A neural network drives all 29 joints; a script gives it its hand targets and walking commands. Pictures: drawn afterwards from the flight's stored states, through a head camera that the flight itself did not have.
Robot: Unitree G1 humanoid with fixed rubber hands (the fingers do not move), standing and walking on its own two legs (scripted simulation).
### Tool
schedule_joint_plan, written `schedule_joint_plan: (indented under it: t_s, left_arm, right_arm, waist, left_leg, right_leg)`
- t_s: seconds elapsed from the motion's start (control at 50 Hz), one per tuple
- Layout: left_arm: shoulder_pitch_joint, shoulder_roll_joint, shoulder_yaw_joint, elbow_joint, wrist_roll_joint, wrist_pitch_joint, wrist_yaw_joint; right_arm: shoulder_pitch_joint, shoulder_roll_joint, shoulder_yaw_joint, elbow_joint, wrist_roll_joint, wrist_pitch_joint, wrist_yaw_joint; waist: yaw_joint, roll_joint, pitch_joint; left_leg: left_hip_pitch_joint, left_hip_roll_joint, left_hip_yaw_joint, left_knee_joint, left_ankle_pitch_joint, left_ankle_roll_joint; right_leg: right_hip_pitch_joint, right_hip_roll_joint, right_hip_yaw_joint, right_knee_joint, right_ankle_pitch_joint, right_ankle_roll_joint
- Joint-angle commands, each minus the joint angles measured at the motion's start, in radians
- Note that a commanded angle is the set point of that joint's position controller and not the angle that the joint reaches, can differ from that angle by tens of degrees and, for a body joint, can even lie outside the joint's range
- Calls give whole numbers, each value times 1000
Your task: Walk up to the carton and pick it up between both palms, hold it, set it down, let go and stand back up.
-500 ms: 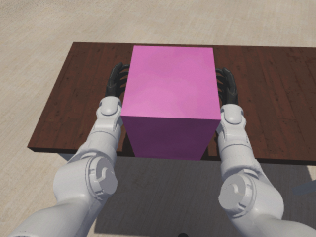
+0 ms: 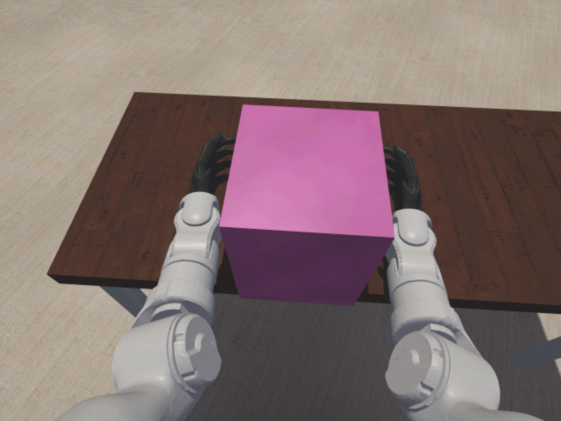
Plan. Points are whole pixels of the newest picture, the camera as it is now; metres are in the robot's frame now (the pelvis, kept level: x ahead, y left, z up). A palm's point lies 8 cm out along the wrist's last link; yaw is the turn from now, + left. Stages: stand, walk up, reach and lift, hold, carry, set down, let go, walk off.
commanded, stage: reach and lift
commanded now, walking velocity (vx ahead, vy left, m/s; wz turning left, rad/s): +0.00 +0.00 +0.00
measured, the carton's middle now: (302, 213) +0.42 -0.03 +0.01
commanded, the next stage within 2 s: none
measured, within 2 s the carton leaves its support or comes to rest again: leaves its support in 0.96 s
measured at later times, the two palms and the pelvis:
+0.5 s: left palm (204, 190) +0.43 +0.12 +0.07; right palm (403, 204) +0.40 -0.17 +0.06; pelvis +0.00 +0.00 +0.00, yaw +0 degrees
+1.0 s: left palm (202, 192) +0.42 +0.12 +0.07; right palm (406, 205) +0.39 -0.17 +0.07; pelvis -0.01 +0.00 +0.00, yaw +1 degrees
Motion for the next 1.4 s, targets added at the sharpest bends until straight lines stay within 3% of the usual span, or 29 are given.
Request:
schedule_joint_plan:
  t_s: [0.0,0.18,0.34,0.36,0.7,0.72,0.74,0.76,0.92,1.06,1.16,1.24,1.38]
  left_arm:
    - [-403,-416,-201,17,23,12,-69]
    - [-401,-443,-226,-10,25,28,-55]
    - [-395,-450,-236,-16,21,33,-54]
    - [-395,-425,-202,1,26,36,-52]
    - [-412,-435,-210,-3,18,40,-46]
    - [-422,-465,-255,-17,10,31,-48]
    - [-417,-471,-258,-17,5,20,-47]
    - [-441,-473,-259,-14,5,8,-47]
    - [-543,-508,-298,3,15,-136,-26]
    - [-516,-495,-298,61,27,-124,-38]
    - [-559,-513,-323,30,0,-86,-36]
    - [-616,-539,-362,-14,-24,-97,-20]
    - [-595,-509,-349,3,-48,-55,-36]
  right_arm:
    - [-426,442,301,32,-34,-60,126]
    - [-446,419,290,28,-19,-66,134]
    - [-452,417,296,25,-12,-72,131]
    - [-461,421,300,29,5,-65,135]
    - [-484,423,321,10,11,-59,129]
    - [-462,426,314,-3,-1,-71,123]
    - [-472,427,317,8,-2,-84,119]
    - [-484,430,316,7,-5,-99,116]
    - [-594,428,326,71,-61,-276,95]
    - [-575,396,315,184,-47,-287,76]
    - [-599,404,326,170,-5,-237,68]
    - [-639,425,352,130,8,-229,72]
    - [-640,440,404,116,38,-179,70]
  waist:
    - [7,-8,-540]
    - [4,21,-557]
    - [-3,20,-559]
    - [40,10,-528]
    - [35,-2,-575]
    - [-36,10,-620]
    - [-10,15,-630]
    - [-24,8,-639]
    - [-21,-2,-744]
    - [-12,-5,-641]
    - [-9,27,-653]
    - [-11,49,-748]
    - [9,-6,-684]
  left_leg:
    - [90,9,85,-9,358,-17]
    - [170,20,82,18,408,-44]
    - [149,17,79,14,395,-42]
    - [108,11,88,-5,379,-31]
    - [83,11,91,-21,364,-22]
    - [129,19,77,-7,359,-33]
    - [117,15,79,6,379,-37]
    - [125,18,79,6,383,-39]
    - [45,28,77,15,472,-53]
    - [42,21,79,-43,339,-40]
    - [79,15,88,-47,271,-48]
    - [113,13,89,-26,275,-57]
    - [51,4,90,-57,196,-23]
  right_leg:
    - [383,-37,-93,97,623,62]
    - [301,-24,-115,66,537,45]
    - [321,-28,-114,70,556,45]
    - [327,-36,-110,71,517,45]
    - [353,-37,-106,70,530,42]
    - [344,-31,-108,69,577,46]
    - [345,-32,-109,71,589,40]
    - [335,-29,-114,72,598,44]
    - [440,-41,-125,107,738,29]
    - [420,-41,-121,59,591,23]
    - [353,-36,-121,26,455,13]
    - [331,-30,-126,29,428,6]
    - [412,-36,-101,40,440,25]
